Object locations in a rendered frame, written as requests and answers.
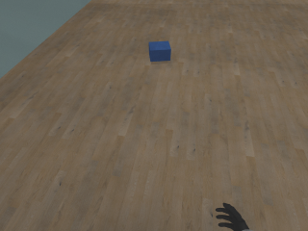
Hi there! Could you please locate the carton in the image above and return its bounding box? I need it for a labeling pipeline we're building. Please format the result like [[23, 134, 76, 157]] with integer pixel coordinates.
[[148, 40, 171, 62]]

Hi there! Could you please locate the robot right hand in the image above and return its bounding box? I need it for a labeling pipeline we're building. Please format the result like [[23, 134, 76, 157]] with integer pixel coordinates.
[[216, 202, 249, 231]]

